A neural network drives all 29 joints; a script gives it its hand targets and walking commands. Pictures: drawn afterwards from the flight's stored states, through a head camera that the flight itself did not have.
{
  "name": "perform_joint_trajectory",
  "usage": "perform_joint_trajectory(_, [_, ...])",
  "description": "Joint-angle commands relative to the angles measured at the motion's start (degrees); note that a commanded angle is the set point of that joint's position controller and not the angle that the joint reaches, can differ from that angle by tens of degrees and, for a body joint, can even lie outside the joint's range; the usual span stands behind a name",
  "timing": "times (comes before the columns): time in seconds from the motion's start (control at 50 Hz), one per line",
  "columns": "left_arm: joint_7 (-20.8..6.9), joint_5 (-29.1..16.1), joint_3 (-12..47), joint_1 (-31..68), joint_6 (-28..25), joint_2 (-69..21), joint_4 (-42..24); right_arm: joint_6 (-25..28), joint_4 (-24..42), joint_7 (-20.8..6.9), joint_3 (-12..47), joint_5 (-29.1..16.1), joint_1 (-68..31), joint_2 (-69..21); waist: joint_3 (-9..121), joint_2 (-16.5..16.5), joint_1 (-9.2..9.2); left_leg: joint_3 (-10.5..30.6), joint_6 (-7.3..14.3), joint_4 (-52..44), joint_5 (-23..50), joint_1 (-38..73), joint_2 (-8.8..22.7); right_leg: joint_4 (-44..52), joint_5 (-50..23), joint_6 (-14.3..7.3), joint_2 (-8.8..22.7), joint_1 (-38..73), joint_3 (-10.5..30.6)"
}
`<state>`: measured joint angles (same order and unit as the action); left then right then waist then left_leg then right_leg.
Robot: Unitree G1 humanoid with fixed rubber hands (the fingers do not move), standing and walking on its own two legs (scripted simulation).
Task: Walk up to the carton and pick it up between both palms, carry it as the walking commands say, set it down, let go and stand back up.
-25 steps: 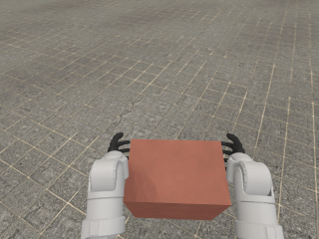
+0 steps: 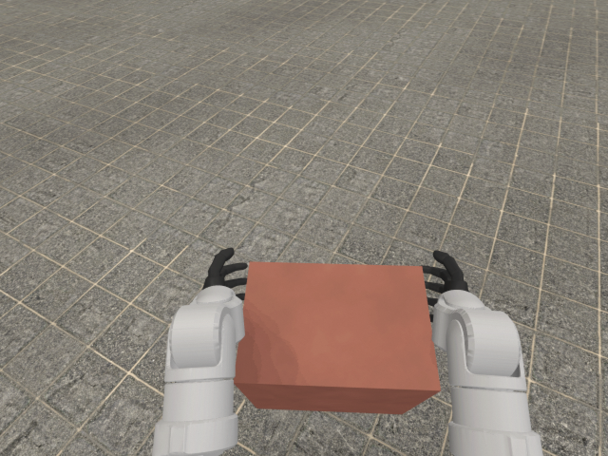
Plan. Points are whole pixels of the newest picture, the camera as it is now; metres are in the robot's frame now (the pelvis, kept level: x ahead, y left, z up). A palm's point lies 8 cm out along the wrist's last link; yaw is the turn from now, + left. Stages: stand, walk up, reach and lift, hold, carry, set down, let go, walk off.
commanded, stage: carry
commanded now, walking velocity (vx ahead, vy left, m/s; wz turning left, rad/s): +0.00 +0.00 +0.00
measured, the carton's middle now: (331, 344) +0.27 -0.01 -0.01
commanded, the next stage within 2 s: hold in 1.10 s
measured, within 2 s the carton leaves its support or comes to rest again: neither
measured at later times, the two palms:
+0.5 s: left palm (213, 302) +0.29 +0.14 +0.08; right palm (446, 304) +0.28 -0.15 +0.07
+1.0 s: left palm (212, 301) +0.29 +0.14 +0.08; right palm (446, 300) +0.28 -0.15 +0.08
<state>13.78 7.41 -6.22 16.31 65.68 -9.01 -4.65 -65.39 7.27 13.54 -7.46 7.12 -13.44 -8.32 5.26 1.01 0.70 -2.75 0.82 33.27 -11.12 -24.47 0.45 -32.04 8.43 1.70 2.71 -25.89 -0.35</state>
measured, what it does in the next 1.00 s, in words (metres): stands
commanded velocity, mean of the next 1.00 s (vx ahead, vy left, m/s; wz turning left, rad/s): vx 0.00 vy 0.00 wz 0.00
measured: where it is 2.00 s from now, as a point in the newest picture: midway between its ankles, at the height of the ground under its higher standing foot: outside the picture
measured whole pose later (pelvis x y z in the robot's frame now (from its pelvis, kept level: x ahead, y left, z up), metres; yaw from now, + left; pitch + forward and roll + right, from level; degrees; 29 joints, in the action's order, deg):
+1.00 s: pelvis +0.01 +0.00 +0.00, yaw +0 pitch +2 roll +0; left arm 14.2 7.4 -5.7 15.6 66.2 -8.9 -6.2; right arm -66.0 7.3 13.0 -7.3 7.2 -13.4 -8.3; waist 5.5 1.3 0.1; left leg -3.1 0.8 34.0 -11.9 -24.6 0.9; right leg -32.5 9.2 1.7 3.3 -25.6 -1.6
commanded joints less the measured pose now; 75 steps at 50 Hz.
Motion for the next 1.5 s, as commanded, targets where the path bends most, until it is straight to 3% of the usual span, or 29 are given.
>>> perform_joint_trajectory(0.0, [-23.1,-23.7,36.0,28.2,-0.3,-55.9,-7.9,0.0,5.8,-24.7,35.6,-24.0,-33.4,-54.2,18.1,-5.0,-0.69,5.7,1.7,-10.0,-9.8,4.7,6.4,4.9,7.2,-3.1,3.3,6.8,2.9])
perform_joint_trajectory(0.02, [-23.4,-19.8,29.9,27.0,-2.4,-53.9,-0.5,2.0,-1.6,-24.3,30.5,-19.2,-31.8,-52.3,20.1,0.0,-0.5,5.2,1.8,-8.7,-7.7,4.8,6.1,4.6,6.1,-2.3,3.7,8.4,2.0])
perform_joint_trajectory(0.04, [-23.5,-24.9,36.2,29.3,-0.5,-56.3,-8.3,0.4,8.6,-24.2,37.4,-25.0,-35.5,-54.8,19.8,-3.4,-0.76,5.6,2.4,-9.0,-5.2,4.7,6.4,3.2,3.4,-2.5,2.9,8.7,1.7])
perform_joint_trajectory(0.1, [-23.5,-22.9,33.9,29.4,-0.7,-55.1,-5.1,0.3,1.9,-24.4,33.4,-21.9,-33.2,-53.8,17.2,-3.0,-0.45,5.1,1.6,-8.5,-6.6,4.9,5.8,4.4,6.4,-2.2,3.6,6.7,2.5])
perform_joint_trajectory(0.18, [-23.6,-25.8,36.6,31.6,0.0,-56.2,-11.5,-0.1,11.2,-24.2,38.7,-26.5,-38.0,-56.4,17.0,0.7,-0.59,4.4,1.6,-6.8,-4.0,5.0,5.9,6.2,5.3,-2.5,4.3,7.4,2.9])
perform_joint_trajectory(0.2, [-23.8,-22.7,33.3,26.9,-0.1,-55.2,-2.5,0.2,3.3,-24.1,34.0,-21.9,-33.7,-53.3,16.2,-1.2,-0.52,4.6,1.4,-7.2,-4.2,4.5,5.8,5.5,6.3,-2.7,4.4,6.9,2.8])
perform_joint_trajectory(0.26, [-23.8,-26.4,37.4,31.2,1.0,-57.0,-10.4,-1.0,10.7,-24.2,37.8,-26.0,-36.2,-54.9,18.8,-2.1,-0.74,6.0,2.1,-9.1,-7.5,4.5,6.1,4.1,6.6,-2.0,3.7,7.3,1.6])
perform_joint_trajectory(0.28, [-23.7,-23.2,32.7,29.5,-0.3,-55.3,-4.1,0.5,3.1,-24.2,33.3,-22.7,-34.9,-54.3,19.7,-2.1,-0.56,4.8,1.3,-7.9,-5.9,4.8,6.1,4.0,5.1,-2.3,3.8,8.6,1.5])
perform_joint_trajectory(0.38, [-24.1,-22.5,32.0,26.9,-1.4,-55.1,-2.6,1.5,5.0,-24.0,34.2,-22.7,-36.2,-53.6,19.1,2.0,-0.84,5.0,1.3,-8.0,-7.8,3.6,6.0,5.1,7.7,-2.1,4.0,8.7,2.2])
perform_joint_trajectory(0.46, [-23.9,-26.2,36.6,31.9,-0.4,-57.3,-10.5,0.0,8.3,-23.9,37.4,-24.6,-35.2,-57.0,17.0,0.7,-0.51,4.9,1.7,-8.4,-6.5,5.6,5.9,6.1,7.9,-2.4,4.1,6.3,2.4])
perform_joint_trajectory(0.48, [-24.0,-21.8,31.2,25.8,-1.4,-53.9,-3.1,1.1,1.0,-23.9,33.9,-21.9,-31.8,-54.3,19.8,0.6,-0.65,3.7,1.1,-5.6,-4.6,7.9,5.3,5.9,7.1,-3.0,5.0,7.3,3.7])
perform_joint_trajectory(0.56, [-23.8,-23.2,33.1,29.1,-0.4,-55.4,-3.8,1.0,4.0,-24.2,34.4,-22.7,-34.4,-54.3,17.7,-3.4,-0.67,5.8,2.1,-9.2,-7.0,5.1,6.2,3.0,5.9,-2.3,3.2,8.0,0.8])
perform_joint_trajectory(0.7, [-23.9,-23.9,32.3,28.5,-0.6,-55.3,-6.6,0.5,7.2,-24.0,36.8,-24.6,-35.0,-55.4,19.8,4.9,-0.76,4.5,2.2,-4.7,-3.3,5.5,6.0,6.7,5.3,-2.9,5.3,8.9,3.0])
perform_joint_trajectory(0.78, [-23.9,-21.1,30.0,24.0,-1.2,-54.1,-1.2,1.6,4.6,-23.6,33.5,-21.3,-33.3,-52.2,20.2,2.8,-0.55,3.8,1.5,-4.1,-4.3,7.2,5.0,7.9,7.9,-2.5,5.6,7.1,3.4])
perform_joint_trajectory(0.84, [-23.9,-26.6,37.1,31.9,-0.7,-57.9,-13.5,0.8,14.3,-24.0,38.7,-26.4,-37.5,-56.4,18.9,-0.1,-0.83,4.2,1.5,-7.1,-5.0,5.1,5.5,7.3,7.0,-2.8,5.2,8.0,2.9])
perform_joint_trajectory(0.94, [-23.4,-21.8,32.5,24.9,0.2,-54.7,-4.0,0.1,3.4,-24.2,32.5,-22.1,-32.3,-52.5,20.8,-3.4,-1.1,6.2,1.6,-9.2,-6.6,4.4,7.0,3.0,4.5,-2.6,4.0,10.0,1.3])
perform_joint_trajectory(1.0, [-23.5,-25.2,35.8,29.1,-0.8,-56.6,-12.1,0.8,9.2,-24.5,35.7,-25.2,-34.5,-55.6,21.1,-4.7,-0.83,4.1,1.5,-7.1,-1.4,7.1,6.5,2.3,1.6,-2.4,4.2,9.3,1.4])
perform_joint_trajectory(1.08, [-24.0,-22.5,31.7,23.9,-0.7,-55.2,-3.6,1.2,6.2,-23.8,34.1,-22.0,-33.7,-52.9,19.4,0.6,-0.95,5.3,2.0,-6.1,-2.1,4.7,6.9,2.7,2.2,-2.4,4.1,10.1,1.2])
perform_joint_trajectory(1.1, [-24.4,-2.4,11.6,21.6,-11.3,-48.5,16.5,12.1,-13.9,-25.7,14.0,-1.9,-35.8,-42.1,-0.5,0.1,-0.29,8.8,2.8,-6.3,-5.2,6.9,-2.7,6.8,13.5,-3.7,-3.3,9.0,6.3])
perform_joint_trajectory(1.12, [-25.2,-0.3,5.7,19.3,-15.8,-45.3,36.6,16.2,-31.3,-26.3,10.9,-0.7,-34.6,-44.0,-1.9,3.5,-1.78,8.8,2.5,-5.9,-5.3,8.4,-2.9,8.2,14.3,-4.3,-3.4,11.2,7.7])
perform_joint_trajectory(1.16, [-28.7,-7.5,22.3,26.2,-25.9,-54.4,18.6,25.4,-19.1,-28.1,21.4,-4.2,-32.9,-52.4,12.6,-1.5,-0.09,9.0,1.6,-8.2,-6.6,15.9,-4.2,8.7,11.7,-4.7,-5.2,16.4,6.4])
perform_joint_trajectory(1.22, [-30.1,-13.8,31.9,52.0,-30.8,-64.3,13.4,30.5,-13.6,-29.0,26.1,-10.3,-58.3,-59.3,28.4,0.6,1.38,9.9,0.1,-6.7,-6.3,19.7,-2.9,7.9,10.5,-3.3,-5.7,18.5,5.6])
perform_joint_trajectory(1.24, [-30.0,-13.5,31.3,51.7,-31.0,-64.4,14.9,30.6,-14.3,-29.5,26.0,-10.6,-60.0,-57.6,28.5,-2.8,2.0,9.9,-0.1,-8.8,-13.4,18.6,-1.9,7.9,13.7,-3.4,-5.8,19.7,5.6])
perform_joint_trajectory(1.26, [-29.7,-14.9,31.8,54.0,-32.3,-62.8,13.8,31.0,-15.3,-29.3,26.3,-10.5,-60.5,-57.4,29.9,2.9,3.15,10.4,0.0,-8.2,-11.6,20.4,-1.6,8.3,11.7,-3.0,-5.8,17.8,5.6])
perform_joint_trajectory(1.28, [-29.8,-13.5,29.5,55.5,-31.5,-63.2,20.0,30.7,-22.5,-29.7,22.8,-8.1,-57.3,-54.9,23.0,-3.1,5.91,9.9,0.0,-10.1,-18.3,17.0,-1.7,8.1,15.3,-3.2,-6.3,17.2,4.0])
perform_joint_trajectory(1.3, [-29.4,-9.0,26.7,57.8,-31.3,-64.1,25.8,30.1,-23.9,-31.1,22.4,-6.6,-57.9,-59.1,17.1,1.0,6.96,11.2,2.5,-11.3,-26.1,16.4,-3.0,7.1,20.5,-2.6,-9.4,13.8,2.3])
perform_joint_trajectory(1.32, [-29.7,-7.9,24.4,54.5,-31.3,-63.7,30.3,29.9,-27.9,-31.4,19.5,-6.2,-54.9,-58.1,13.7,-2.1,7.01,11.5,1.9,-12.9,-27.1,16.0,-2.5,7.7,19.5,-2.8,-9.4,15.3,1.8])
perform_joint_trajectory(1.42, [-30.3,2.1,4.2,44.8,-30.6,-53.8,47.1,27.8,-42.3,-32.7,10.1,-1.5,-52.2,-56.4,5.1,-0.1,-2.51,6.6,1.8,-11.5,-16.7,15.1,-4.4,12.6,21.7,-2.9,-6.7,14.8,6.1])
perform_joint_trajectory(1.48, [-31.0,1.0,1.7,43.3,-31.2,-53.2,50.6,28.5,-45.0,-32.6,7.4,-1.2,-53.6,-56.8,1.1,2.5,-2.27,6.5,3.0,-10.8,-13.7,17.4,-4.2,14.5,22.1,-2.7,-5.4,12.6,7.4])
